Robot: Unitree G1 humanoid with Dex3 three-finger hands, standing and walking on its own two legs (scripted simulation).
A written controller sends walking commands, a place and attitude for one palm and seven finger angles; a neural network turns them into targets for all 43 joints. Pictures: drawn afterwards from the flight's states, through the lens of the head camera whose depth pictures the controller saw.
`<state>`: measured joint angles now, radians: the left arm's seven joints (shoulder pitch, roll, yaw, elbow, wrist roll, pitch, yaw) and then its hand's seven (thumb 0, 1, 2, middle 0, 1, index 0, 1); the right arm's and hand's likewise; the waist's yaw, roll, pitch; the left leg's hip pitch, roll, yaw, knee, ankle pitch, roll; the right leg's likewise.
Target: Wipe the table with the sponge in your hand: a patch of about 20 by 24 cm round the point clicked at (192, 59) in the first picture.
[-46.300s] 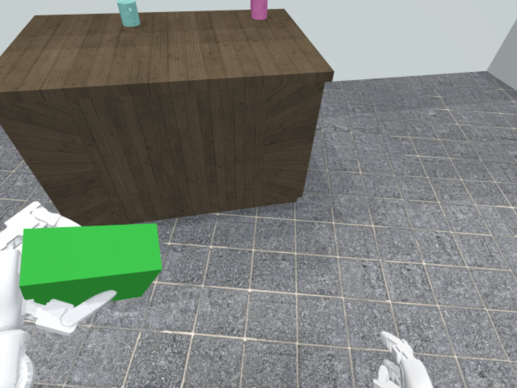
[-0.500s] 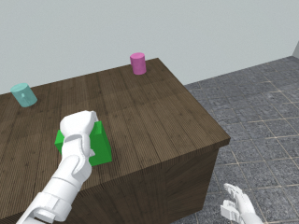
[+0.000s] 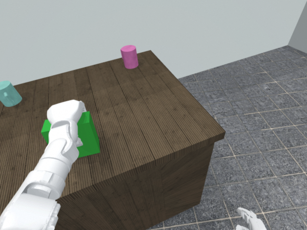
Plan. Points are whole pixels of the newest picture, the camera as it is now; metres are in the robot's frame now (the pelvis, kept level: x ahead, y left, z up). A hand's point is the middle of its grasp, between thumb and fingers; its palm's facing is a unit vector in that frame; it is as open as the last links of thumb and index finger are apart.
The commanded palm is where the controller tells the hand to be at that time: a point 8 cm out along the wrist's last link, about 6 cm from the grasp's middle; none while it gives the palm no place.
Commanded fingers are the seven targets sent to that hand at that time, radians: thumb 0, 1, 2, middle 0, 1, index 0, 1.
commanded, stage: wipe forward along the middle lane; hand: left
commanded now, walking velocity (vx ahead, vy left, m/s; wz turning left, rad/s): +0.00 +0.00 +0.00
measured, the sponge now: (76, 142) +0.36 +0.27 +0.04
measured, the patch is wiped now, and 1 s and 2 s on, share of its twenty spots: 1.00 1.00 1.00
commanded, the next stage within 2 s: slide back across to the first lane in 0.56 s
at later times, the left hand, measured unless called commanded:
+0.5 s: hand (68, 114) +0.43 +0.30 +0.09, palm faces -0.10 -0.04 -0.99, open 9.8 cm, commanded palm +0.41 +0.31 +0.13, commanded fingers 0.00 0.10 1.30 -1.20 -1.60 -1.20 -1.60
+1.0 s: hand (55, 110) +0.44 +0.35 +0.10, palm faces -0.04 -0.05 -1.00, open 9.9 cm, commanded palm +0.41 +0.35 +0.15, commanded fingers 0.00 0.10 1.30 -1.20 -1.60 -1.20 -1.60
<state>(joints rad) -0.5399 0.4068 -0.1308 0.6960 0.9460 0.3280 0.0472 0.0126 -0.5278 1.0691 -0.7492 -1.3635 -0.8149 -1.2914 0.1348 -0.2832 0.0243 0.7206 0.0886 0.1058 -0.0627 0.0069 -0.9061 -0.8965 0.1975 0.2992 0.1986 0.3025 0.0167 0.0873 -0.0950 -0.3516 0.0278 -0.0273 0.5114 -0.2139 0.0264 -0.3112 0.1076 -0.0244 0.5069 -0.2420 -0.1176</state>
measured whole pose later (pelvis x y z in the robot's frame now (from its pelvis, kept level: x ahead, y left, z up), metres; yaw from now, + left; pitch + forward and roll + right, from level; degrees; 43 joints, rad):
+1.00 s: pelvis +0.03 +0.07 +0.01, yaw -2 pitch +7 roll -1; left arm -0.62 0.48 -0.04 0.78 1.00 0.27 0.08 0.01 -0.52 1.08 -0.73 -1.38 -0.79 -1.33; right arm 0.20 -0.28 0.01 0.70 0.08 0.13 -0.03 0.01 -0.91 -0.90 0.20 0.30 0.20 0.30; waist -0.01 0.06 -0.11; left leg -0.37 -0.03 -0.01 0.50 -0.24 0.05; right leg -0.31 0.06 0.03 0.43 -0.24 -0.03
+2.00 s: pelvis +0.04 +0.06 +0.01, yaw +1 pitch +2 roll -1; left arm -0.34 0.46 -0.08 0.43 0.96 0.37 0.03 -0.01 -0.48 1.07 -0.68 -1.44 -0.73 -1.39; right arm 0.11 -0.29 0.03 0.67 0.08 0.14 -0.03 0.01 -0.91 -0.90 0.20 0.30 0.20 0.30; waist 0.05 0.08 -0.08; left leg -0.28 -0.04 -0.04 0.48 -0.24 0.04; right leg -0.20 0.05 0.00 0.42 -0.26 -0.04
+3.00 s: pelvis +0.03 +0.07 +0.01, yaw -1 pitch -1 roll -1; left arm 0.12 0.41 -0.14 -0.16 0.95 0.50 0.06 0.02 -0.47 1.07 -0.67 -1.44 -0.73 -1.39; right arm 0.01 -0.26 0.05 0.63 0.08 0.12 0.02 0.01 -0.91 -0.90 0.20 0.30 0.20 0.30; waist 0.10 0.11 -0.07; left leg -0.22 -0.05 0.00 0.49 -0.26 0.05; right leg -0.17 0.05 0.03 0.46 -0.28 -0.03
